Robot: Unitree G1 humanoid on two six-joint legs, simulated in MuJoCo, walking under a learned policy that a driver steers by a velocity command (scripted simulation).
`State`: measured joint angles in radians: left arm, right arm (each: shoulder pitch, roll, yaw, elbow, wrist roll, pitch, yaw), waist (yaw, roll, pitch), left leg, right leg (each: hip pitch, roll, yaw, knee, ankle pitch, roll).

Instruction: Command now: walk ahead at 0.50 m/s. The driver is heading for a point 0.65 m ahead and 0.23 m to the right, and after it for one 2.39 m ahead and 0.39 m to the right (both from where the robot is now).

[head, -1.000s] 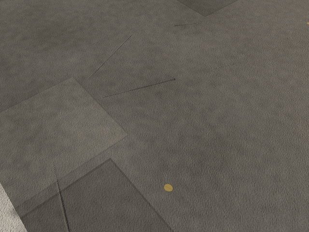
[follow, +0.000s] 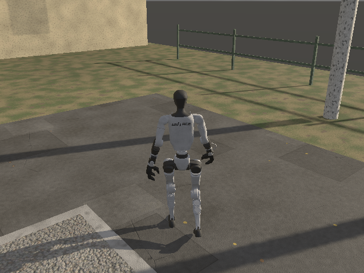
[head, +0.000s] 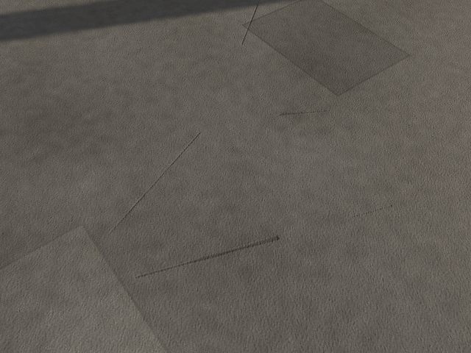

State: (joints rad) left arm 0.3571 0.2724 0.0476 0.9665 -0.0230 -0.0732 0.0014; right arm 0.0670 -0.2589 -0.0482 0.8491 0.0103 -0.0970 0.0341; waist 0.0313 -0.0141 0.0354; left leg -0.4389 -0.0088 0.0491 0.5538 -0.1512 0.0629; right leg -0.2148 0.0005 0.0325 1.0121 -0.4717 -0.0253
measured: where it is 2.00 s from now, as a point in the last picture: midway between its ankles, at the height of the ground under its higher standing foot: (332, 197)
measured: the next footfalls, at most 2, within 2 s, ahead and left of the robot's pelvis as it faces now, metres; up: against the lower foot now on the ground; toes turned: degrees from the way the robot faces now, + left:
right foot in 0.48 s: +0.41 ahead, -0.16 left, +0.00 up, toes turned -14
left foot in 0.94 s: +0.74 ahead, -0.05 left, +0.00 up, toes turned -32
